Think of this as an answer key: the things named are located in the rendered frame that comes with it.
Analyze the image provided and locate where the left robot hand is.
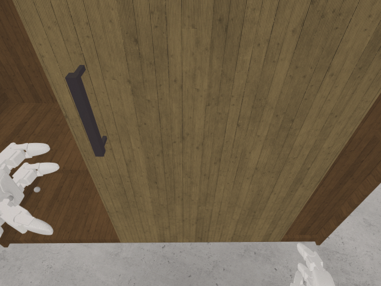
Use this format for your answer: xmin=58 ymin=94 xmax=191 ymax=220
xmin=0 ymin=142 xmax=60 ymax=235

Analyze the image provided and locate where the wardrobe door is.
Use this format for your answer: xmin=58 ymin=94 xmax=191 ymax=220
xmin=285 ymin=93 xmax=381 ymax=235
xmin=13 ymin=0 xmax=381 ymax=243

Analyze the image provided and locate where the right robot hand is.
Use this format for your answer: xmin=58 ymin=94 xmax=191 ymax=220
xmin=290 ymin=243 xmax=335 ymax=286

